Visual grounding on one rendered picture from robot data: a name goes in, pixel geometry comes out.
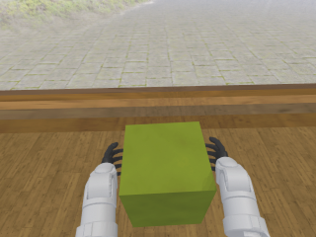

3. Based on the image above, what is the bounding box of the left robot hand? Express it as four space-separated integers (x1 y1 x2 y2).
101 142 123 176

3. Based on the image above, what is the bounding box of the left robot forearm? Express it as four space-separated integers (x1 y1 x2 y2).
75 162 118 237

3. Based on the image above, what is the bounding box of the right robot forearm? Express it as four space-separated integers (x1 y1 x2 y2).
215 156 271 237

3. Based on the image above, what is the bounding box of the carton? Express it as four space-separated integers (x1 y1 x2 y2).
118 121 217 228

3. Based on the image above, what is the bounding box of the right robot hand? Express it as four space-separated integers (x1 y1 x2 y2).
205 136 228 172

